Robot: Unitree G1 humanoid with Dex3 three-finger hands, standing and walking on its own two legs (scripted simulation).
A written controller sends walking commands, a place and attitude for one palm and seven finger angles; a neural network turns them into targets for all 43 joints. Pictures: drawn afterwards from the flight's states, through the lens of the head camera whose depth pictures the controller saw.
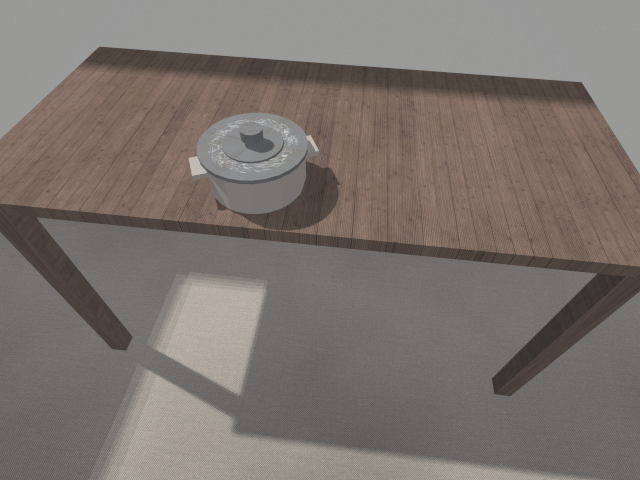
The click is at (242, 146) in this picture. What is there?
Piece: lid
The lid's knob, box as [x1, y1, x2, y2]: [239, 122, 262, 143]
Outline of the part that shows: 240,126 240,136 243,142 256,143 262,139 262,129 258,123 247,122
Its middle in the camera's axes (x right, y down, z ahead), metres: -0.12 -0.18 +0.68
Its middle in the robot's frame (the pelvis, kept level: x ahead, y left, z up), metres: +0.64 +0.16 +0.07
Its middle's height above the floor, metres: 0.84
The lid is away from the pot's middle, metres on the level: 0.00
